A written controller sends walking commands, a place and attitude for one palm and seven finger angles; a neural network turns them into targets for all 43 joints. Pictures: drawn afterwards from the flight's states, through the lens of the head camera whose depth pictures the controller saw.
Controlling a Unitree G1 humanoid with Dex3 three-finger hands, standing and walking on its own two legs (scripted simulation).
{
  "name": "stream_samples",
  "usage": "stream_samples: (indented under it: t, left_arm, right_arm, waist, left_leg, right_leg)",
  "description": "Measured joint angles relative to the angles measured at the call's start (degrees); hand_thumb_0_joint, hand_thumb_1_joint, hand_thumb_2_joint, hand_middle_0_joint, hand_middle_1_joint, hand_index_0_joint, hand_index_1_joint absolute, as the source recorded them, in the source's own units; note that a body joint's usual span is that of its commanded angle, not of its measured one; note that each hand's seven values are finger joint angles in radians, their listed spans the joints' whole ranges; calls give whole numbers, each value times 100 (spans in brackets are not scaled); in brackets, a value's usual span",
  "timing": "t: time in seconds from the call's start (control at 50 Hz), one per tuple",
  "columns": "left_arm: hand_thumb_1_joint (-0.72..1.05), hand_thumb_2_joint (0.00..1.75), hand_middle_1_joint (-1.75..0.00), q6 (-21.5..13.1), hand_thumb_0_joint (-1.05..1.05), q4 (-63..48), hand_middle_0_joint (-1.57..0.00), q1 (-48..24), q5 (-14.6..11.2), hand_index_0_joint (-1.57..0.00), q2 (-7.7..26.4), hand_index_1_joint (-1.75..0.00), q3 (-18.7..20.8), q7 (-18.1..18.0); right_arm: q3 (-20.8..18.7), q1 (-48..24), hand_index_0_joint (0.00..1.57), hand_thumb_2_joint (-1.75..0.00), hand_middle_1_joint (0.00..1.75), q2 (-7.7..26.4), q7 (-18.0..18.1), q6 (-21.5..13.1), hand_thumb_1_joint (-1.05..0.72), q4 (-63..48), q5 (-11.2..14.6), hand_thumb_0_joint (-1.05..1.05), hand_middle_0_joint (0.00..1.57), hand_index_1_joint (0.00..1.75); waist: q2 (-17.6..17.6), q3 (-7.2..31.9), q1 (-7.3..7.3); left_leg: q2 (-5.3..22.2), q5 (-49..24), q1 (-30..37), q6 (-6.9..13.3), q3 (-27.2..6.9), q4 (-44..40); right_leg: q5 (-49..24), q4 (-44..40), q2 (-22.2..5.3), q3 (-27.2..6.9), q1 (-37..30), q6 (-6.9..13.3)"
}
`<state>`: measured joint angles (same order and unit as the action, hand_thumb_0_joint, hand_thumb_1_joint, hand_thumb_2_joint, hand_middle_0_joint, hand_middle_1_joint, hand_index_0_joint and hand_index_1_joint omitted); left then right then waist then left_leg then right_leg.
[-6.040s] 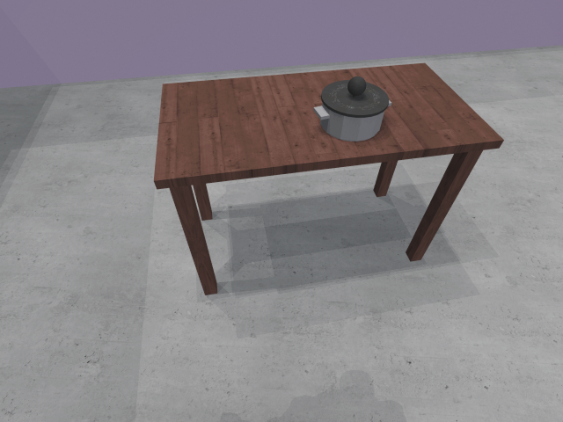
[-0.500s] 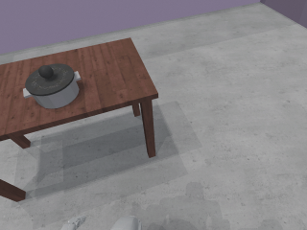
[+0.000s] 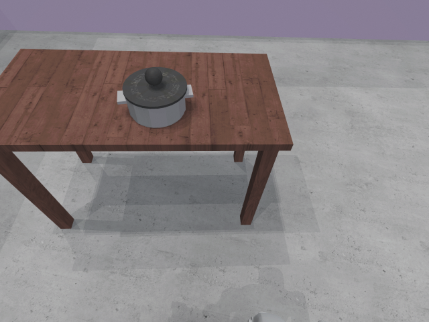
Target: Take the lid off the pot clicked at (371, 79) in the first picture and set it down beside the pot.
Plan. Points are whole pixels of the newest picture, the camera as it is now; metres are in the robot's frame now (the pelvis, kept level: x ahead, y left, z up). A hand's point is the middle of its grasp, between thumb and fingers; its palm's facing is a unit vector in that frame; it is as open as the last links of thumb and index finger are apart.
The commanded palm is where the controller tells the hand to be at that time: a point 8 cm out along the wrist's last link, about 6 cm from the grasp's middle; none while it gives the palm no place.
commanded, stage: take the last steps up to it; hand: left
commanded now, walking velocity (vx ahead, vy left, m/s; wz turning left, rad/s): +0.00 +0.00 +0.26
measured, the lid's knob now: (153, 76) +0.73 +0.24 +0.00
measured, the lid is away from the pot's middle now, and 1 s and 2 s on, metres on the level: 0.00 0.00 0.00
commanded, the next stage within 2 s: come to a stop and stand still in 0.86 s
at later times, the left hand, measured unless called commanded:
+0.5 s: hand out of the picture -0.01 +0.13 -0.15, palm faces +0.22 -0.95 -0.22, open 7.4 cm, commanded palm none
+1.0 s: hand (112, 267) +0.24 +0.25 -0.17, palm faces +0.17 -0.96 -0.20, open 7.4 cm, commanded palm none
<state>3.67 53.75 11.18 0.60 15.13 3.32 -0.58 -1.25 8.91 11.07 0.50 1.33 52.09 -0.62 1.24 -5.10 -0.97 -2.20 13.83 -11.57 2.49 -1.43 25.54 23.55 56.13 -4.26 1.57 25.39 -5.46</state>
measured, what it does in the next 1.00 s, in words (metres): walks ahead: right foot, then left foot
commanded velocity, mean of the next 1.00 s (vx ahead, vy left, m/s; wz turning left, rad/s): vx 0.20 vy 0.03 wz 0.05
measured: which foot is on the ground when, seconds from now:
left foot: down 0.00-0.16, up 0.18-0.68, down 0.70-1.00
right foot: up 0.00-0.14, down 0.16-0.70, up 0.72-1.00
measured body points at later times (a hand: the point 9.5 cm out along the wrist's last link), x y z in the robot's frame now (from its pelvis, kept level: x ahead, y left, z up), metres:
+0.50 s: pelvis +0.06 -0.03 +0.01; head +0.07 -0.05 +0.46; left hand -0.02 +0.18 -0.13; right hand +0.11 -0.27 -0.16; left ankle +0.08 +0.15 -0.66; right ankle +0.01 -0.13 -0.74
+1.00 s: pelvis +0.20 +0.06 +0.00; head +0.21 +0.05 +0.45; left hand +0.23 +0.30 -0.15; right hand +0.27 -0.17 -0.16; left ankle +0.15 +0.15 -0.74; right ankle +0.27 -0.05 -0.71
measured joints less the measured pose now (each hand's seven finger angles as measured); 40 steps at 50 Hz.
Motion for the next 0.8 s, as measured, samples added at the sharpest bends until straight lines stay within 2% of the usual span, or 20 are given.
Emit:
stream_samples:
  t: [0.1,0.16,0.2,0.22,0.28,0.34,0.46,0.58,0.64,0.68,0.7,0.74,0.78,0.8]
  left_arm:
    - [91,90,-30,-49,0,-56,-20,-153,-25,-20,-211,-30,-68,-19]
    - [91,90,-30,-195,0,-91,-20,-114,-19,-20,-313,-30,-108,-8]
    - [91,90,-30,-308,0,-54,-20,-65,37,-20,-435,-30,-142,4]
    - [91,90,-30,-346,0,-54,-20,-2,40,-20,-490,-30,-160,18]
    - [91,90,-30,-476,0,17,-20,319,30,-20,-621,-30,-171,31]
    - [91,90,-30,-563,0,197,-20,644,26,-20,-713,-30,-175,31]
    - [91,90,-30,-691,0,587,-20,1200,55,-20,-837,-30,-178,24]
    - [91,90,-30,-709,0,957,-20,1604,94,-20,-880,-30,-184,15]
    - [91,90,-30,-658,0,1111,-20,1712,104,-20,-846,-30,-162,13]
    - [91,90,-30,-617,0,1188,-20,1789,87,-20,-813,-30,-130,14]
    - [91,90,-30,-589,0,1213,-20,1828,67,-20,-809,-30,-120,18]
    - [91,90,-30,-475,0,1278,-20,1655,33,-20,-716,-30,-106,15]
    - [91,90,-30,-412,0,1262,-20,1441,21,-20,-636,-30,-86,9]
    - [91,90,-30,-404,1,1223,-20,1317,27,-20,-592,-30,-68,16]
  right_arm:
    - [-23,193,20,-90,30,-49,2,62,-91,165,-32,0,20,30]
    - [-51,347,20,-90,30,-36,3,80,-91,297,-13,0,20,30]
    - [-108,448,20,-90,30,28,-10,105,-91,397,14,0,20,30]
    - [-135,505,20,-90,30,57,-27,138,-91,452,-6,0,20,30]
    - [-216,625,20,-90,30,144,-119,170,-91,603,-63,0,20,30]
    - [-284,726,20,-90,30,217,-162,117,-91,672,-86,0,20,30]
    - [-321,771,20,-90,30,254,-180,95,-91,795,-84,0,20,30]
    - [-244,432,19,-90,30,145,-229,52,-91,772,-65,1,20,30]
    - [-174,175,19,-90,30,39,-243,-54,-91,680,-38,1,19,30]
    - [-116,39,19,-90,30,-25,-222,-198,-91,582,-40,1,20,30]
    - [-94,-17,19,-90,30,-40,-198,-295,-91,518,-59,0,20,30]
    - [-59,-141,20,-90,30,-182,-106,-413,-91,456,-59,0,20,30]
    - [-11,-123,20,-90,30,-297,-33,-453,-91,438,-44,0,20,30]
    - [8,-76,20,-90,30,-348,-4,-463,-91,452,-40,0,20,30]
  waist:
    - [-152,61,126]
    - [-213,164,142]
    - [-393,205,166]
    - [-437,238,167]
    - [-458,349,129]
    - [-451,415,147]
    - [-398,434,66]
    - [-313,347,-134]
    - [-226,276,-254]
    - [-159,237,-286]
    - [-168,231,-279]
    - [9,95,-250]
    - [75,91,-220]
    - [94,114,-194]
  left_leg:
    - [-72,49,-15,-82,-163,103]
    - [-116,230,-135,-187,-212,419]
    - [-44,927,-414,-212,-249,1186]
    - [-37,1196,-623,-227,-231,1752]
    - [76,870,-1211,-265,-81,3166]
    - [301,247,-1585,-361,16,3709]
    - [663,-285,-1911,-459,97,3480]
    - [753,-248,-1776,-366,367,2277]
    - [643,-49,-1443,-251,523,1497]
    - [517,-115,-1021,-162,642,818]
    - [508,-165,-870,-73,641,642]
    - [406,93,-852,-43,747,972]
    - [371,231,-646,-44,836,908]
    - [351,216,-507,-55,864,764]
  right_leg:
    - [58,-996,168,17,-433,88]
    - [-477,-2190,251,87,-1005,163]
    - [-561,-2324,347,234,-1130,609]
    - [-536,-2342,347,303,-1187,723]
    - [-649,-2772,321,372,-1490,793]
    - [-823,-3262,284,434,-1805,771]
    - [-845,-3757,205,601,-2249,714]
    - [-647,-3879,107,700,-2520,537]
    - [-406,-3705,18,700,-2582,387]
    - [-69,-3258,-78,667,-2511,280]
    - [169,-2722,-112,641,-2309,311]
    - [589,-1055,-165,305,-1662,469]
    - [561,327,-81,151,-965,570]
    - [437,712,-65,160,-669,587]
